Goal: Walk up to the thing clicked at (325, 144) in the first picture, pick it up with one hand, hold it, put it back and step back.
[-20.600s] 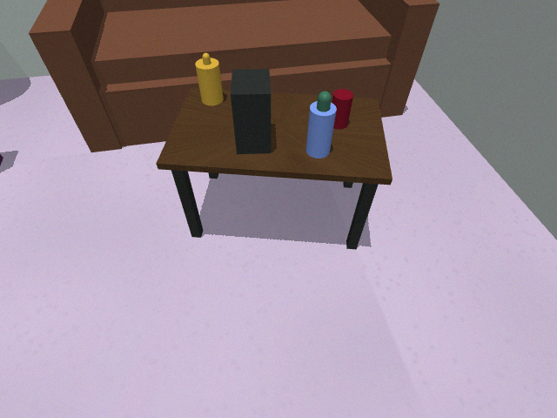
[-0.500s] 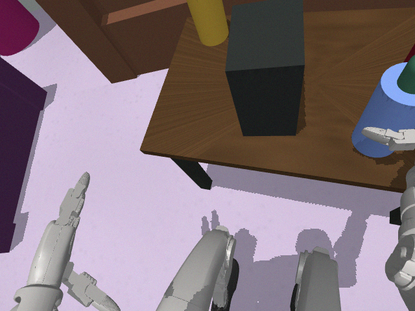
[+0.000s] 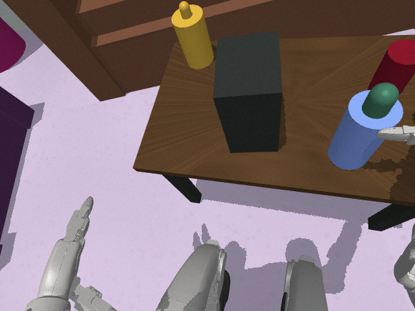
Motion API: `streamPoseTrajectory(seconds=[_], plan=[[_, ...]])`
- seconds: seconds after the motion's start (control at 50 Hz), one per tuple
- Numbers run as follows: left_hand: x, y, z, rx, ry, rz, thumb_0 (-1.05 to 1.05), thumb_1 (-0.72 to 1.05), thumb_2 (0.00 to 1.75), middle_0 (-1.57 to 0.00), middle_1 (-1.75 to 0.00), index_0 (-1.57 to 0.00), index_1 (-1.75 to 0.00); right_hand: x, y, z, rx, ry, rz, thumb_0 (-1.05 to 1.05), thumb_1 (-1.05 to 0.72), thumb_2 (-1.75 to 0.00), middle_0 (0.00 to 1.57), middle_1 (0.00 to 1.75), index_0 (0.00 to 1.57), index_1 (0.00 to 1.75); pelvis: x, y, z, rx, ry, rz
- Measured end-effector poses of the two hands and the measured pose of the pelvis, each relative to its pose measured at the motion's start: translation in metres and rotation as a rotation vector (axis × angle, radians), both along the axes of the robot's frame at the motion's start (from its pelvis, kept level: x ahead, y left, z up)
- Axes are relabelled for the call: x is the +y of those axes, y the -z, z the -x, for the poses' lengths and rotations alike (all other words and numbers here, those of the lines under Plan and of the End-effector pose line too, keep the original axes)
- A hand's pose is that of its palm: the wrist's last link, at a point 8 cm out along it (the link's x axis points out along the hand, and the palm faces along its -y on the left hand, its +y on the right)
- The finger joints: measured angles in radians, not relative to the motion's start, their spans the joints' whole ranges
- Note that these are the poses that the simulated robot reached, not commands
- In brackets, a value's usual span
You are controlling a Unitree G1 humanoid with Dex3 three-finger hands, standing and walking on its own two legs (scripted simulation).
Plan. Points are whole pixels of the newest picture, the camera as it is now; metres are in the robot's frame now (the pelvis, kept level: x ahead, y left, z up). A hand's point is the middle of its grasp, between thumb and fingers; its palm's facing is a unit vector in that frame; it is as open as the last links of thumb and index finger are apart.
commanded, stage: rise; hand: right
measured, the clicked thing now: (363, 127) +0.49 -0.19 -0.05
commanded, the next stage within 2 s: home in 0.14 s
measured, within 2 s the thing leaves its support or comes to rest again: neither
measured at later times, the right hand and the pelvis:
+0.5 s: hand out of the picture +0.43 -0.34 +0.11, palm faces +0.40 +0.86 -0.31, open 17.3 cm; pelvis +0.04 -0.01 +0.10, yaw -2 degrees
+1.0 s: hand (395, 270) +0.24 -0.19 +0.05, palm faces +0.18 +0.96 -0.20, open 17.4 cm; pelvis +0.05 +0.00 +0.12, yaw -3 degrees
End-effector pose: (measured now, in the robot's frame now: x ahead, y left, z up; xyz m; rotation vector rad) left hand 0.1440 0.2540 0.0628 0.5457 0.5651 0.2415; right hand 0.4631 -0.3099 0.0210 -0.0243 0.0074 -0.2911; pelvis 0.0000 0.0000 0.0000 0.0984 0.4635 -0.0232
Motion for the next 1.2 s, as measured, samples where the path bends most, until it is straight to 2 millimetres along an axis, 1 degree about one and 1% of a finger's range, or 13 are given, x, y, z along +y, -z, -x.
streamPoseTrajectory(seconds=[0.08, 0.18, 0.28, 0.34, 0.38, 0.44, 0.5, 0.6, 0.66, 0.84, 0.98, 1.1, 1.2], plan=[[-0.006, 0.001, -0.006, 0.012, -0.004, 0.053, -0.01, -0.54, 0.05, -0.06, -0.05, -0.07, -0.06, -0.009, -0.031, -0.002, 0.016, -0.010, 0.000, -0.01, 0.46, -0.10, 0.13, 0.11, 0.13, 0.12, -0.002, -0.015, -0.005, -0.020, 0.009, 0.001], [-0.012, -0.011, -0.015, 0.017, -0.015, 0.128, -0.01, -0.54, 0.06, -0.07, -0.06, -0.07, -0.07, -0.023, -0.046, 0.007, 0.215, 0.019, 0.072, -0.01, 0.48, -0.07, 0.08, 0.08, 0.08, 0.08, -0.006, -0.039, -0.013, -0.059, 0.008, 0.012], [0.000, -0.021, -0.017, 0.073, -0.056, 0.140, -0.01, -0.48, 0.10, -0.07, -0.06, -0.06, -0.07, -0.044, -0.068, 0.025, 0.330, 0.103, 0.096, -0.01, 0.46, -0.07, 0.06, 0.06, 0.07, 0.06, -0.010, -0.063, -0.023, -0.107, 0.007, 0.022], [0.012, -0.027, -0.020, 0.093, -0.090, 0.125, -0.01, -0.37, 0.17, -0.08, -0.08, -0.08, -0.09, -0.058, -0.088, 0.036, 0.342, 0.157, 0.114, -0.01, 0.45, -0.08, 0.06, 0.06, 0.06, 0.06, -0.011, -0.075, -0.028, -0.143, 0.010, 0.028], [0.013, -0.030, -0.027, 0.093, -0.093, 0.127, -0.01, -0.27, 0.25, -0.09, -0.11, -0.09, -0.11, -0.066, -0.098, 0.043, 0.353, 0.187, 0.124, -0.01, 0.46, -0.08, 0.06, 0.06, 0.06, 0.06, -0.010, -0.082, -0.030, -0.164, 0.012, 0.032], [0.003, -0.031, -0.040, 0.082, -0.065, 0.163, -0.01, -0.09, 0.37, -0.11, -0.14, -0.11, -0.15, -0.072, -0.110, 0.055, 0.365, 0.207, 0.140, -0.01, 0.48, -0.08, 0.05, 0.06, 0.06, 0.06, -0.009, -0.090, -0.033, -0.189, 0.019, 0.037], [-0.017, -0.027, -0.051, 0.079, -0.020, 0.236, -0.01, 0.10, 0.47, -0.12, -0.17, -0.13, -0.17, -0.070, -0.114, 0.072, 0.394, 0.200, 0.161, -0.01, 0.50, -0.08, 0.05, 0.05, 0.05, 0.06, -0.009, -0.098, -0.036, -0.213, 0.023, 0.044], [-0.053, -0.011, -0.061, 0.122, 0.040, 0.372, 0.00, 0.34, 0.59, -0.14, -0.21, -0.15, -0.21, -0.053, -0.102, 0.108, 0.471, 0.161, 0.170, -0.01, 0.50, -0.08, 0.05, 0.06, 0.05, 0.06, -0.009, -0.107, -0.043, -0.243, 0.030, 0.057], [-0.062, -0.004, -0.062, 0.153, 0.044, 0.412, 0.00, 0.44, 0.64, -0.16, -0.22, -0.16, -0.22, -0.036, -0.091, 0.132, 0.513, 0.131, 0.164, -0.01, 0.49, -0.09, 0.05, 0.06, 0.06, 0.06, -0.009, -0.111, -0.046, -0.263, 0.031, 0.065], [-0.040, -0.009, -0.071, 0.150, -0.014, 0.349, 0.00, 0.68, 0.77, -0.18, -0.26, -0.19, -0.26, 0.028, -0.061, 0.198, 0.586, 0.034, 0.077, -0.01, 0.50, -0.08, 0.06, 0.06, 0.06, 0.06, -0.004, -0.119, -0.053, -0.319, 0.030, 0.081], [-0.037, -0.010, -0.075, 0.124, -0.019, 0.361, 0.01, 0.82, 0.85, -0.19, -0.28, -0.20, -0.28, 0.070, -0.053, 0.246, 0.635, -0.034, 0.024, -0.01, 0.53, -0.06, 0.05, 0.05, 0.06, 0.05, 0.003, -0.119, -0.054, -0.340, 0.034, 0.087], [-0.028, 0.012, -0.069, 0.164, -0.043, 0.355, 0.01, 0.86, 0.88, -0.19, -0.29, -0.20, -0.29, 0.087, -0.046, 0.283, 0.702, -0.028, 0.015, -0.01, 0.54, -0.06, 0.05, 0.05, 0.06, 0.05, 0.010, -0.114, -0.049, -0.350, 0.040, 0.087], [-0.020, 0.025, -0.060, 0.180, -0.057, 0.340, 0.01, 0.88, 0.89, -0.20, -0.29, -0.20, -0.29, 0.089, -0.046, 0.296, 0.718, -0.003, 0.037, -0.01, 0.54, -0.06, 0.05, 0.05, 0.06, 0.05, 0.014, -0.109, -0.042, -0.356, 0.047, 0.090]])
